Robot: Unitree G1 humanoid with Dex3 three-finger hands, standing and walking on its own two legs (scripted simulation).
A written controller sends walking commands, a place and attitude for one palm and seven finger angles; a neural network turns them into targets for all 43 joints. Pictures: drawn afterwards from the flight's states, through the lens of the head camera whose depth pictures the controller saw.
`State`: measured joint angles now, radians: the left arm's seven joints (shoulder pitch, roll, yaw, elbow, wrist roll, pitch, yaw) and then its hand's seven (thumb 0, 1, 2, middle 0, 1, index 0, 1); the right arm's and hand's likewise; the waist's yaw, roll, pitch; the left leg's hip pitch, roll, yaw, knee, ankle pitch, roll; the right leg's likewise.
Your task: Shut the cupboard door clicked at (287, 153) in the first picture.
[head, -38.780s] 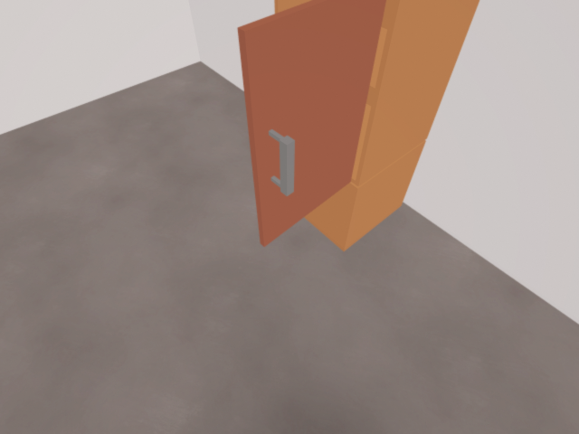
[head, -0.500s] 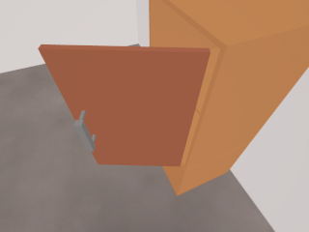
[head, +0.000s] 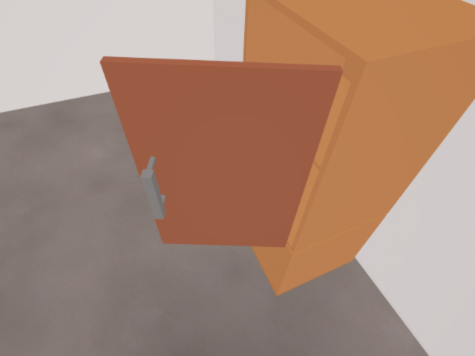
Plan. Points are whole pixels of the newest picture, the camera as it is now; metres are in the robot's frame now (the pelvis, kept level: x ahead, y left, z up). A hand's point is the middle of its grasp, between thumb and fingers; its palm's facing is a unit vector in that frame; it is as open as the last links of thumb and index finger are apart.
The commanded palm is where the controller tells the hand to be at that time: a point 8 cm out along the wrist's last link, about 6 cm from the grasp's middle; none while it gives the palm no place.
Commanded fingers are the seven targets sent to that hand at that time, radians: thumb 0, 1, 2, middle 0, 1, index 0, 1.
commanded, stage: come to a stop and stand still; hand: left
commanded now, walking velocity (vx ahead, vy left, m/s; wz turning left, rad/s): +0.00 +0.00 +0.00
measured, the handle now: (156, 188) +0.45 +0.21 -0.03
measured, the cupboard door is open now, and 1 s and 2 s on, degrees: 65 65 65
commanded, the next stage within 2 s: look again from close up in 0.38 s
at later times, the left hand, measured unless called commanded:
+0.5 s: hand out of the picture +0.02 +0.17 -0.17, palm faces +0.01 -0.98 -0.19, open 7.4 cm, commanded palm none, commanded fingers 0.00 0.90 0.90 -0.20 -0.30 -0.20 -0.30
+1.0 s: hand out of the picture +0.02 +0.17 -0.17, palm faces +0.02 -0.98 -0.20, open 7.4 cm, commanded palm none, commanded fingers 0.00 0.90 0.90 -0.20 -0.30 -0.20 -0.30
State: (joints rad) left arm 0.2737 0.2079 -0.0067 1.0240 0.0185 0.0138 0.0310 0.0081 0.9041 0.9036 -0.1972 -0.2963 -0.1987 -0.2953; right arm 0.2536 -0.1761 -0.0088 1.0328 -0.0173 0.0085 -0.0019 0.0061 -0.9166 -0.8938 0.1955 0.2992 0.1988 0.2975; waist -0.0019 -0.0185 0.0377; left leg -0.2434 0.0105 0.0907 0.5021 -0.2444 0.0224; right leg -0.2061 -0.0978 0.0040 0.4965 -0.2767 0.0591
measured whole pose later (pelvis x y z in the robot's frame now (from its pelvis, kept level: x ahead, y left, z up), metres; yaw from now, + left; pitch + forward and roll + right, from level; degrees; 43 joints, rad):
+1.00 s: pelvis +0.01 -0.01 +0.01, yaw +0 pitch -1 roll +1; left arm 0.28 0.18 -0.01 1.10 0.01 -0.01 0.03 0.01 0.90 0.90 -0.20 -0.30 -0.20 -0.30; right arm 0.23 -0.17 0.00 1.13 -0.01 -0.01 -0.02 0.01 -0.92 -0.89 0.19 0.30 0.20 0.30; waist 0.01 -0.02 0.04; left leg -0.18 0.02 0.08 0.43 -0.22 0.00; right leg -0.15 -0.09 -0.01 0.43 -0.26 0.06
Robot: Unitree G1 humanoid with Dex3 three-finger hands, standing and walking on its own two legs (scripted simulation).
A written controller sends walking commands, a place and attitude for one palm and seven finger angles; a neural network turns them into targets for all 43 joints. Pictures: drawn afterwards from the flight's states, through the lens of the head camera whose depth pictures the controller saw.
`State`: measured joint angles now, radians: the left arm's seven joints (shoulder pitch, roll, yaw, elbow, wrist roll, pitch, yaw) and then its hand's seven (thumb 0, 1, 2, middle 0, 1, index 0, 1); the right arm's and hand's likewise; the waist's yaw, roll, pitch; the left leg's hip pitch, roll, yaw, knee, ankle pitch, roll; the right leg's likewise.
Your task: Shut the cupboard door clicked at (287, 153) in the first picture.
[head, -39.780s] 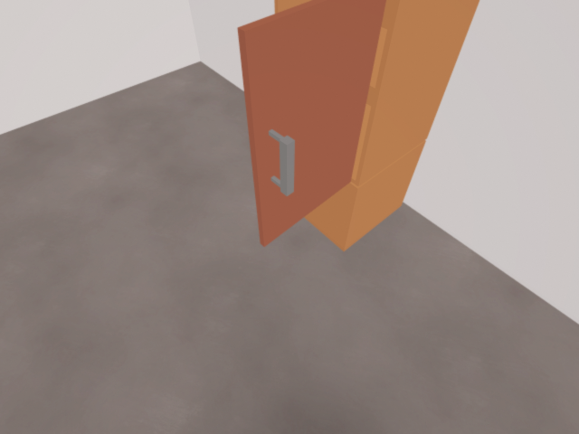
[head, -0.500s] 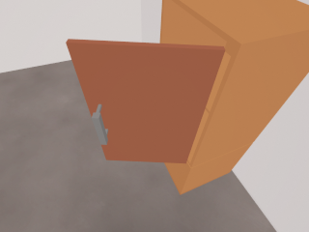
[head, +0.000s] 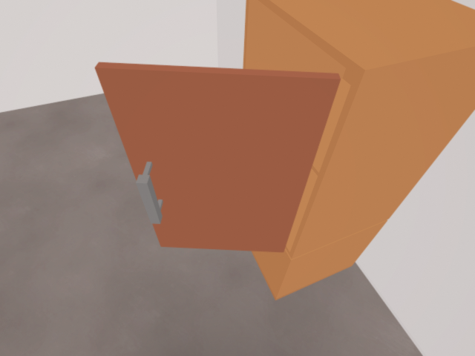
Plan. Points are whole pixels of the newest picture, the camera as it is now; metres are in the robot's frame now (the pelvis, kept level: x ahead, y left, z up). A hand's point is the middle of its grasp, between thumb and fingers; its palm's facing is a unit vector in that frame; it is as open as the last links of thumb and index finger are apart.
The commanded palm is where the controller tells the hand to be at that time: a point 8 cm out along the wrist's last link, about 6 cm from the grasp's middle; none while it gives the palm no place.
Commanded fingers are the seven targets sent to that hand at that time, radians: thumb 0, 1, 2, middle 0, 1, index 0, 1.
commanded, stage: raise the hand and make a fist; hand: left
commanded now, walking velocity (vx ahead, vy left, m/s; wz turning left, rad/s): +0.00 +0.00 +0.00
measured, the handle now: (152, 193) +0.44 +0.22 -0.04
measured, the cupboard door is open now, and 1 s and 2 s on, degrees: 65 65 65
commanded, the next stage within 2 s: bring the fist close to the handle in 1.98 s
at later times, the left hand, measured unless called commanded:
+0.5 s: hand out of the picture +0.11 +0.17 -0.10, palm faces +0.08 -1.00 +0.02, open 6.1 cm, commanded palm +0.11 +0.22 -0.06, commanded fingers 0.00 0.90 0.90 -0.60 -0.74 -0.60 -0.74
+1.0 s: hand (124, 339) +0.15 +0.19 -0.04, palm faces +0.11 -0.99 -0.06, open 3.8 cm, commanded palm +0.13 +0.23 -0.05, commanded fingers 0.00 0.90 0.90 -1.06 -1.24 -1.06 -1.24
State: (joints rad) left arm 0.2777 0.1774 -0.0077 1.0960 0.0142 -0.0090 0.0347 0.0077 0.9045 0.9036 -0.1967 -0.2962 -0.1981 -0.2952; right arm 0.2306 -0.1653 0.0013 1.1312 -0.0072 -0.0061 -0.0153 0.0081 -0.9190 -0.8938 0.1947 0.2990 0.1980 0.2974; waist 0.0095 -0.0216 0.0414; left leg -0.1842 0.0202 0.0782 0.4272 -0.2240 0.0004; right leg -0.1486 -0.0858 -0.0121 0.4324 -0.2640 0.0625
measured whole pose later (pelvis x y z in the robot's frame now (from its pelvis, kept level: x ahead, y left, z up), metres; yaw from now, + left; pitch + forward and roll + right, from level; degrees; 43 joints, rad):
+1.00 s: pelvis -0.04 -0.02 -0.12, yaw +2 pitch +16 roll -2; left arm 0.47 0.22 0.21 -0.13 -0.32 -0.42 -0.27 0.02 0.90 0.90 -0.88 -1.05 -0.88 -1.04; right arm 0.28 -0.22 -0.03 0.55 0.02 -0.21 -0.06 0.02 -0.90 -0.89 0.20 0.30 0.20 0.30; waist 0.03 0.04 -0.15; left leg -1.04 0.07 -0.03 1.28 -0.52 -0.02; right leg -0.95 -0.06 -0.06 1.26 -0.58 0.03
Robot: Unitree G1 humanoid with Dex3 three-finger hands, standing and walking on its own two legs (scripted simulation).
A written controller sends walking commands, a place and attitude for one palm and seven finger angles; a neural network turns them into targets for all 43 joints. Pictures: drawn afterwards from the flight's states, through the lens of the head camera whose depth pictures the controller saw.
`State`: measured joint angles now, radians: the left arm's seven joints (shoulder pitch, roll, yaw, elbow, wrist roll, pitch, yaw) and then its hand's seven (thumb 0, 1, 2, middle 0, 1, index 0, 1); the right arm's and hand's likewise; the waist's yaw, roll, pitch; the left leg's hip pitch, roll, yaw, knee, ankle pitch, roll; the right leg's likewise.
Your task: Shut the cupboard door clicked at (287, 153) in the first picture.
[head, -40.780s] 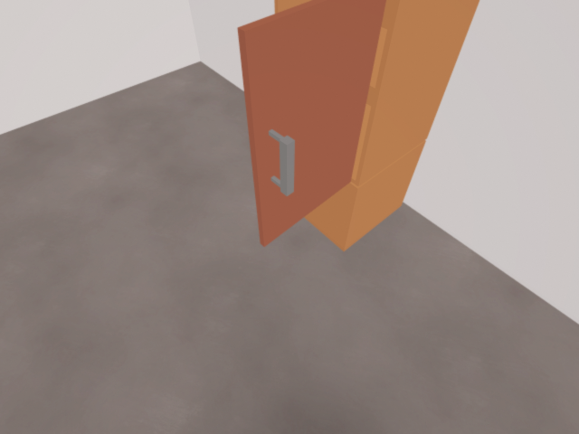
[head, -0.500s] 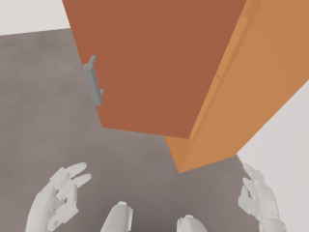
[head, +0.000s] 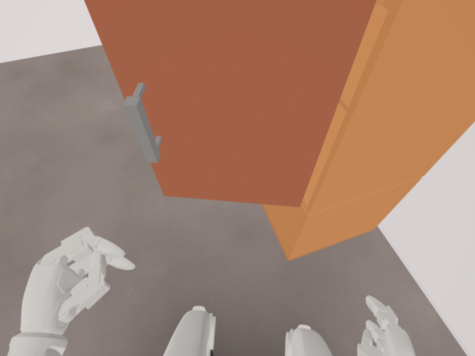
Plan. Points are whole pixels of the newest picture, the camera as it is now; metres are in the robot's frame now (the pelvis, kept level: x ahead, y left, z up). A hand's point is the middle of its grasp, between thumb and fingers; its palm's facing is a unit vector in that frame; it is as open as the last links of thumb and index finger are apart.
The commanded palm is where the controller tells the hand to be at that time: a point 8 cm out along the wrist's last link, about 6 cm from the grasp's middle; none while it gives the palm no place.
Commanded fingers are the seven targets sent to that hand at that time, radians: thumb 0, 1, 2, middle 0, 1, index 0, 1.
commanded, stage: raise the hand and make a fist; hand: left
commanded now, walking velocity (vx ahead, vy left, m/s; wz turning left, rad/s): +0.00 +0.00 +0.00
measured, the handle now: (147, 125) +0.49 +0.22 +0.08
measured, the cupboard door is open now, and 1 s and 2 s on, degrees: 65 65 65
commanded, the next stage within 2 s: bring the fist close to the handle in 0.98 s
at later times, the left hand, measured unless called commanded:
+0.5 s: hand (120, 277) +0.22 +0.19 +0.06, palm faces -0.06 -1.00 -0.02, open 3.1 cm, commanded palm +0.20 +0.25 +0.08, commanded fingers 0.00 0.90 0.90 -1.30 -1.50 -1.30 -1.50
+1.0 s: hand (121, 257) +0.24 +0.19 +0.09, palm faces +0.00 -1.00 -0.03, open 3.1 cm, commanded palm +0.21 +0.23 +0.08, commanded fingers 0.00 0.90 0.90 -1.30 -1.50 -1.30 -1.50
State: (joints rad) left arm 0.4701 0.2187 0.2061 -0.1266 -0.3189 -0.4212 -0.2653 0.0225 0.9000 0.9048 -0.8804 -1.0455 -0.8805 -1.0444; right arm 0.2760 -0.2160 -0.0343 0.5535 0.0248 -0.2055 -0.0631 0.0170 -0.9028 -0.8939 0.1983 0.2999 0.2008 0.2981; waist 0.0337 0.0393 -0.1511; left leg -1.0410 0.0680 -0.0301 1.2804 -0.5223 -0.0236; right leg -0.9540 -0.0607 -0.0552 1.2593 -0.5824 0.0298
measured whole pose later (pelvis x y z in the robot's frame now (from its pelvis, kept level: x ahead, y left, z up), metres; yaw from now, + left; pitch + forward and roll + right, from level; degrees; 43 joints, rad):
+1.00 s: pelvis +0.01 -0.01 +0.01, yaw +0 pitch +15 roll -2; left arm 0.36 0.24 0.18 -0.07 -0.32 -0.38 -0.30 0.02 0.90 0.90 -1.30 -1.50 -1.30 -1.50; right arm 0.24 -0.24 -0.01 0.50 0.04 -0.16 -0.06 0.02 -0.90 -0.89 0.20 0.30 0.20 0.30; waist 0.02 0.04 -0.15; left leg -0.98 0.07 -0.04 1.23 -0.52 -0.03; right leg -0.89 -0.05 -0.07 1.21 -0.58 0.02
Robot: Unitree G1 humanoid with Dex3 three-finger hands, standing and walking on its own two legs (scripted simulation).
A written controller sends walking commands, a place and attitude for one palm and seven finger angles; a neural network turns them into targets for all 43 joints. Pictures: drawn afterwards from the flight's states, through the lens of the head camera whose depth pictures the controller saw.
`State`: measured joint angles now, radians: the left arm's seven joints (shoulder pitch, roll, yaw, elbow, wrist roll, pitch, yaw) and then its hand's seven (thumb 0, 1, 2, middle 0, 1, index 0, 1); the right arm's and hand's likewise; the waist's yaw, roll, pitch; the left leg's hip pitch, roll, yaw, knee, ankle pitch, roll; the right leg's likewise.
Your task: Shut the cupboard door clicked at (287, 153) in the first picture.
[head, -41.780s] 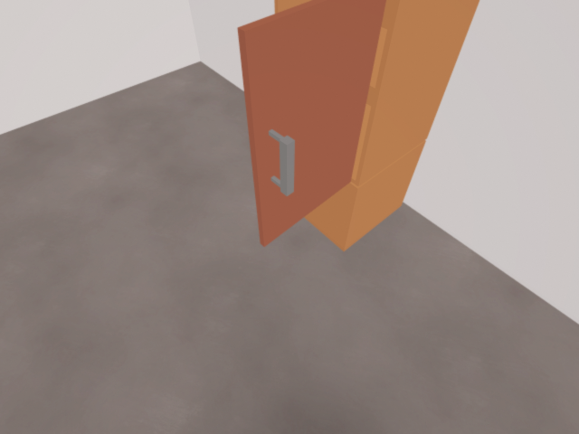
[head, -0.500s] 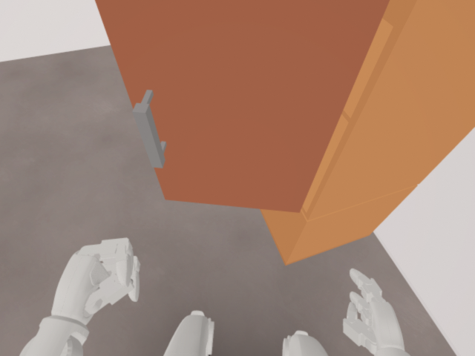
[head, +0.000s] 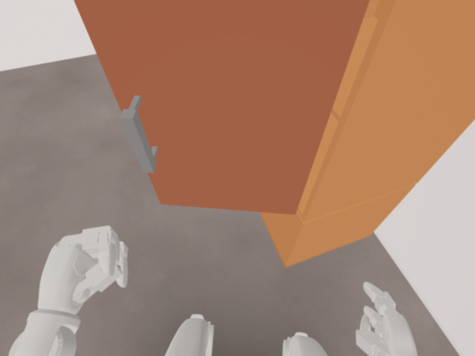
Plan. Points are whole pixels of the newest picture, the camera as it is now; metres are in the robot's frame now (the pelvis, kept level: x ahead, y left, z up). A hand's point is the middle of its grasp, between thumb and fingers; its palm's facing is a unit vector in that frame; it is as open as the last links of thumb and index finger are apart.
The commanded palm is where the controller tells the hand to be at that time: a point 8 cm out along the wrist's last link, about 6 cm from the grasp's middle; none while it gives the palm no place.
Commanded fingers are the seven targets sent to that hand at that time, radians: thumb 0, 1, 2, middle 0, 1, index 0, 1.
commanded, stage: bring the fist close to the handle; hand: left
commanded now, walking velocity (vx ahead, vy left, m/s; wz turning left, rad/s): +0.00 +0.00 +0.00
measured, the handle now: (143, 136) +0.48 +0.23 +0.07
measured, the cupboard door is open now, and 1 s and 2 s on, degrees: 65 65 61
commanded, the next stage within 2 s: push the door shut along its arc in 1.48 s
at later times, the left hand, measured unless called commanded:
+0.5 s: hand (134, 238) +0.28 +0.18 +0.07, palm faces -0.06 -1.00 -0.02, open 3.1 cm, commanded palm +0.26 +0.24 +0.07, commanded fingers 0.00 0.90 0.90 -1.30 -1.50 -1.30 -1.50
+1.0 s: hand (142, 184) +0.37 +0.19 +0.08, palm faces -0.01 -1.00 -0.03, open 3.1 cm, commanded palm +0.34 +0.24 +0.07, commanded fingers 0.00 0.90 0.90 -1.30 -1.50 -1.30 -1.50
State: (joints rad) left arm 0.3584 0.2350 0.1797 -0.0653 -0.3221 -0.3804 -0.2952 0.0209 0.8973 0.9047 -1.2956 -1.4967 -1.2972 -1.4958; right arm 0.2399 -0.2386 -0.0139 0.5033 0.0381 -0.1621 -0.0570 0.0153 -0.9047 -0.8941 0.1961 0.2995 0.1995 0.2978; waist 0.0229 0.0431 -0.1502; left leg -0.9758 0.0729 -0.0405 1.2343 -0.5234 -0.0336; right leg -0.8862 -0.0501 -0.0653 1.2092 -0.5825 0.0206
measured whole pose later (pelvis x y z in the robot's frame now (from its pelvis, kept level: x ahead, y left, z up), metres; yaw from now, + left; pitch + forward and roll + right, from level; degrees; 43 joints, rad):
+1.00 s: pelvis +0.00 +0.00 +0.01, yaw -1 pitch +16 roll -1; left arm -0.28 0.29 0.26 0.54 -0.25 -0.37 -0.27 0.02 0.90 0.90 -1.30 -1.50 -1.30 -1.50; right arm 0.26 -0.26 0.00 0.60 0.03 -0.09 -0.04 0.01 -0.90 -0.89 0.20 0.30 0.20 0.30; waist -0.02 0.03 -0.13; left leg -0.96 0.07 0.00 1.15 -0.48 -0.03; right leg -0.90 -0.05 -0.03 1.15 -0.54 0.02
